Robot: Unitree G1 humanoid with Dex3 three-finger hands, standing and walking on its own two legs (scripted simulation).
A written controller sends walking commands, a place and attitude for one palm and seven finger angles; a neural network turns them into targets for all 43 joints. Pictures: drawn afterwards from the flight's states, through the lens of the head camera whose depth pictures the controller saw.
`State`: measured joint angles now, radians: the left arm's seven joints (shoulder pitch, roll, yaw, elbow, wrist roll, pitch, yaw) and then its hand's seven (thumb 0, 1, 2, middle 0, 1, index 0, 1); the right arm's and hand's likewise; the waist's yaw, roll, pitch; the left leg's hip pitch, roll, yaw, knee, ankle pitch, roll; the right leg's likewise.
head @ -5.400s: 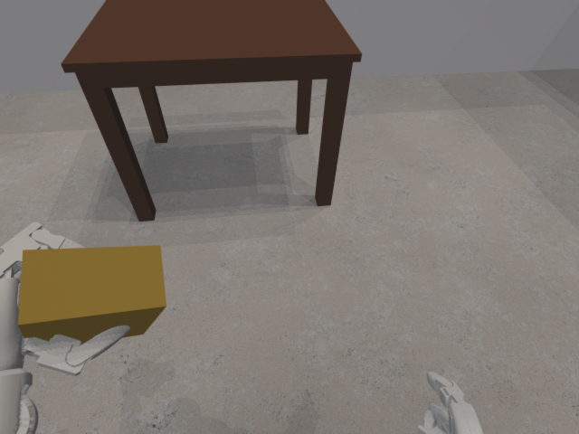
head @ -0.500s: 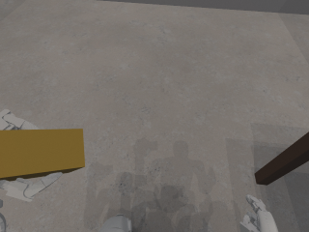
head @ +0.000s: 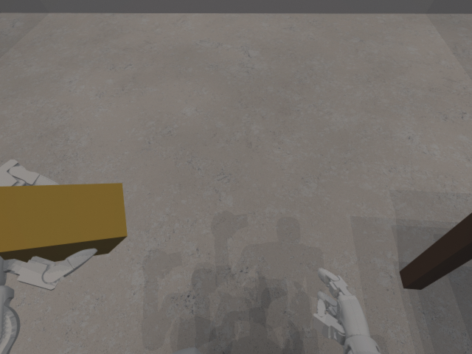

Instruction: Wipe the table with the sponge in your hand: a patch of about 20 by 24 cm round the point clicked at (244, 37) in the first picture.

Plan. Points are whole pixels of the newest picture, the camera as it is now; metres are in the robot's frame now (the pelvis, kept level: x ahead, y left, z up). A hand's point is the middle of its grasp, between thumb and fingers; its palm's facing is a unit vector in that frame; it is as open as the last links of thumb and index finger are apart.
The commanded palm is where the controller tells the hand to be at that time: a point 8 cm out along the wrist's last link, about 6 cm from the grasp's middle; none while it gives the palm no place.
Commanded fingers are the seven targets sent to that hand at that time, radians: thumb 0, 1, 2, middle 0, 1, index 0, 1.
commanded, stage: turn to face it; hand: left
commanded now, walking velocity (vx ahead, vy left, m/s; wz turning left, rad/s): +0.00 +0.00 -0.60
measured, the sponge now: (81, 225) +0.23 +0.23 +0.16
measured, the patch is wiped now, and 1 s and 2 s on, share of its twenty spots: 0.00 0.00 0.00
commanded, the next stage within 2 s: none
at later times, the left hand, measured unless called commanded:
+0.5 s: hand (156, 218) +0.24 +0.13 +0.18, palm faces +0.14 -0.89 -0.44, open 10.2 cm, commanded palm +0.19 +0.19 +0.18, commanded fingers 0.00 0.10 1.30 -1.20 -1.60 -1.20 -1.60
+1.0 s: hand (271, 272) +0.19 -0.01 +0.17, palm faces -0.21 -0.81 -0.55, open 10.1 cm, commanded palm +0.17 +0.08 +0.18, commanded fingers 0.00 0.10 1.30 -1.20 -1.60 -1.20 -1.60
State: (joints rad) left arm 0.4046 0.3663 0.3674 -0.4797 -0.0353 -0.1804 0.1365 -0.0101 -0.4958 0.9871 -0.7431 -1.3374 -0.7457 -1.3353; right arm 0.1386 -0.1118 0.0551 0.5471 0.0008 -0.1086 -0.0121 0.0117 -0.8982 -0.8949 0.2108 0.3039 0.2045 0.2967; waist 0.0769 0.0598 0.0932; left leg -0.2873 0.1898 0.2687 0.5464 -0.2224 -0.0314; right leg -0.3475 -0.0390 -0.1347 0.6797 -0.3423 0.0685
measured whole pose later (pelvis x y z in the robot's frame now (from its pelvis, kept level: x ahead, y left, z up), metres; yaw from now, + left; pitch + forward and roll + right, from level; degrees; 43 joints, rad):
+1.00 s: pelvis -0.12 -0.06 +0.00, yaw -34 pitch +1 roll +2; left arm 0.55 0.43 0.41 -0.62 -0.06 -0.20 0.14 -0.01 -0.50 0.99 -0.74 -1.34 -0.75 -1.34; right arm 0.12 -0.23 -0.02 0.55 0.01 0.04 -0.01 0.01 -0.91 -0.90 0.20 0.30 0.20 0.30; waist -0.02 0.00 0.16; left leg -0.46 0.05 0.04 1.05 -0.45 -0.10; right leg -0.39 0.07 0.00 0.54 -0.17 -0.10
